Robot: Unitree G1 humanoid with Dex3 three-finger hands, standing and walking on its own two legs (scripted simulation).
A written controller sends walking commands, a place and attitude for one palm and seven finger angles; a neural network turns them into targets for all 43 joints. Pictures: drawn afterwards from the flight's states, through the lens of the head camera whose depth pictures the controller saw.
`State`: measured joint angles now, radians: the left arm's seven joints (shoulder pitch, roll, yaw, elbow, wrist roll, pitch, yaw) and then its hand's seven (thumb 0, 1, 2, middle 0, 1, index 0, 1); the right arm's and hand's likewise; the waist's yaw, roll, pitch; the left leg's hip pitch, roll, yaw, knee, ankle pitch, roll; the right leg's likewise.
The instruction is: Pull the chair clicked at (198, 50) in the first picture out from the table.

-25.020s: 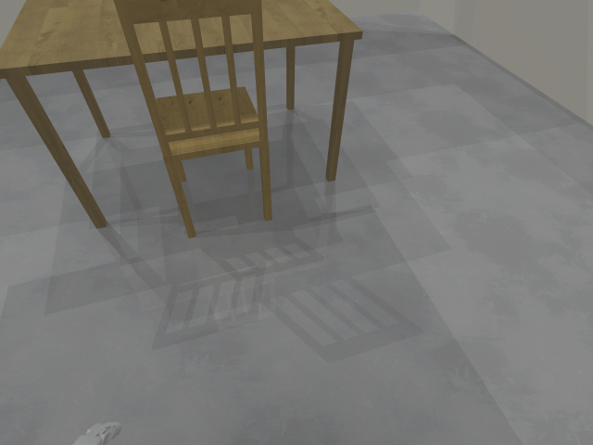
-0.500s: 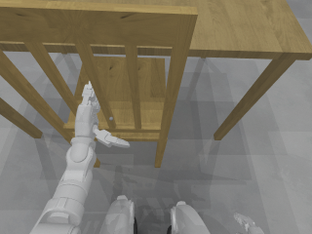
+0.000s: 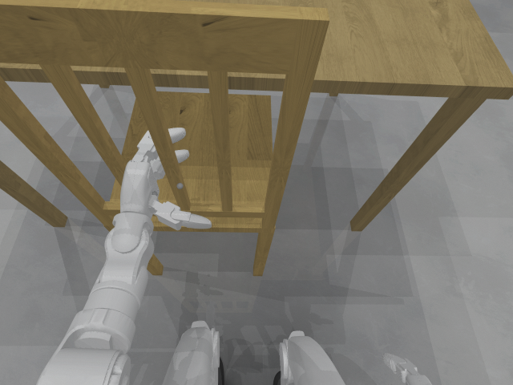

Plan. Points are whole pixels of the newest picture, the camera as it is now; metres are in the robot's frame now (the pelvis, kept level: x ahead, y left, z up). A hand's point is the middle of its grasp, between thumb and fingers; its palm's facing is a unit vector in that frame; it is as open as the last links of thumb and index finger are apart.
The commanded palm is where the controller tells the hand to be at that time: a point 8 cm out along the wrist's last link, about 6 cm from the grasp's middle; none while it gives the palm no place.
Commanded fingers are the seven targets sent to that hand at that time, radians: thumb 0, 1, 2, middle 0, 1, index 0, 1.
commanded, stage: hook a spindle and tug to test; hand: left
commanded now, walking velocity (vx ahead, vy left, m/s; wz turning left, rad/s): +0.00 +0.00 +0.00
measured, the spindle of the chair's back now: (168, 157) +0.45 +0.13 +0.05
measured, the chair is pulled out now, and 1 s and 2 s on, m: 0.00 0.03 0.16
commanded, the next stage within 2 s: step backward, pulling the chair out in 1.06 s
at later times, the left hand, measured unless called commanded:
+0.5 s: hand (182, 185) +0.41 +0.11 +0.02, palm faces -0.06 -1.00 -0.03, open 5.2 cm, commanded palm +0.38 +0.16 +0.03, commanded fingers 0.00 0.90 0.90 -0.50 -1.45 -0.50 -1.45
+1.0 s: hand (180, 203) +0.38 +0.11 +0.03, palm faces -0.05 -1.00 -0.01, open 5.3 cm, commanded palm +0.35 +0.16 +0.03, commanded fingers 0.00 0.90 0.90 -0.50 -1.45 -0.50 -1.45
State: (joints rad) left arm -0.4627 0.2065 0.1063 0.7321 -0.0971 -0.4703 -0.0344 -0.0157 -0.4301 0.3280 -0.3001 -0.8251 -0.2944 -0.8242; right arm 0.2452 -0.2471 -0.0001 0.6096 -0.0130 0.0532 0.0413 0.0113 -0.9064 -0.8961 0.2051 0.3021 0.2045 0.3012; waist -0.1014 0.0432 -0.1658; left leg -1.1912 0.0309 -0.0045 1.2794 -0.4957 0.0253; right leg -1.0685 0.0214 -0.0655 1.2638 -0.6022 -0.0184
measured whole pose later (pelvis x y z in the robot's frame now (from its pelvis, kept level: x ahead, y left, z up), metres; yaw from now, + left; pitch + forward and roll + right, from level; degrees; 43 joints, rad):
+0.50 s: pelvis +0.00 +0.01 +0.00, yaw -1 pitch +23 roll -3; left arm -0.43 0.18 0.08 0.67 -0.09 -0.45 0.01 0.00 0.71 0.82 -0.43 -1.41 -0.46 -1.43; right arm 0.25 -0.24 0.00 0.59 -0.02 0.06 0.05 0.01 -0.91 -0.90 0.20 0.30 0.20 0.30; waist -0.10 0.05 -0.17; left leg -1.18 0.03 0.01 1.26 -0.50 0.04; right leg -1.05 0.02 -0.05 1.24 -0.59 0.00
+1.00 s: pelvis +0.02 +0.00 +0.01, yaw -1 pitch +23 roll -2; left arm -0.18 0.16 0.04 0.44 -0.12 -0.44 0.00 0.02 0.75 0.79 -0.40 -1.41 -0.41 -1.45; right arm 0.24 -0.24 -0.01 0.54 -0.01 0.07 0.06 0.01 -0.91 -0.90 0.20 0.30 0.20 0.30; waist -0.08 0.03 -0.17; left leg -1.11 0.03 0.02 1.23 -0.52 0.03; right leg -0.99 0.02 -0.04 1.21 -0.62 -0.01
